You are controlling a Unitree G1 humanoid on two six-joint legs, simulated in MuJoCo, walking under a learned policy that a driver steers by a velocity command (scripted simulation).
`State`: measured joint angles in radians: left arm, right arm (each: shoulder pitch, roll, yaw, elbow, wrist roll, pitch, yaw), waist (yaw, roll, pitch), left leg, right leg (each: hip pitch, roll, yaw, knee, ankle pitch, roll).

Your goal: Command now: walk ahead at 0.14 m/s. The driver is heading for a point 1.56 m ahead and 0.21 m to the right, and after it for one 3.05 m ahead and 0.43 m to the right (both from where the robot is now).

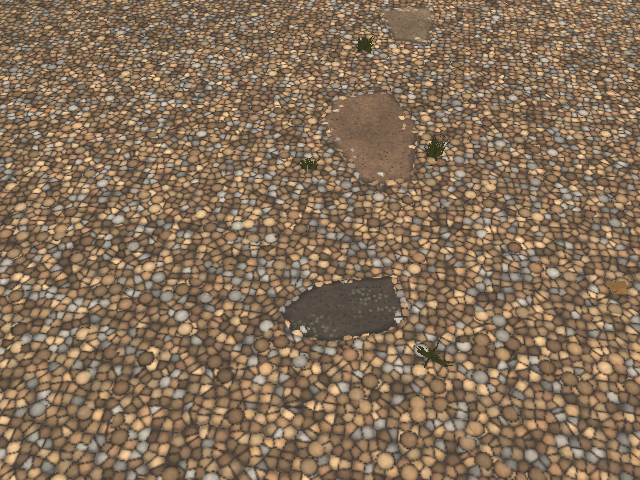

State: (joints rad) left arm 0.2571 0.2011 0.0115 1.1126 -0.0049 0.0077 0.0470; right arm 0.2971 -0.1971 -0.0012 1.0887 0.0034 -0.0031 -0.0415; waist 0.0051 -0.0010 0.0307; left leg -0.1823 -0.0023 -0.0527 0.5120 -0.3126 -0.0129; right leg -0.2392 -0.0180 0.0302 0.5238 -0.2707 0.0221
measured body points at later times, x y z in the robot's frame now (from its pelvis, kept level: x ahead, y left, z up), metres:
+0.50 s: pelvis +0.15 -0.02 +0.00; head +0.18 -0.02 +0.45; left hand +0.03 +0.21 -0.13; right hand +0.33 -0.25 -0.11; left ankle +0.28 +0.12 -0.68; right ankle +0.01 -0.14 -0.74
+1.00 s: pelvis +0.43 +0.03 +0.01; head +0.44 +0.03 +0.46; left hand +0.59 +0.28 -0.10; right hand +0.41 -0.23 -0.13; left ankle +0.39 +0.12 -0.74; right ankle +0.61 -0.15 -0.67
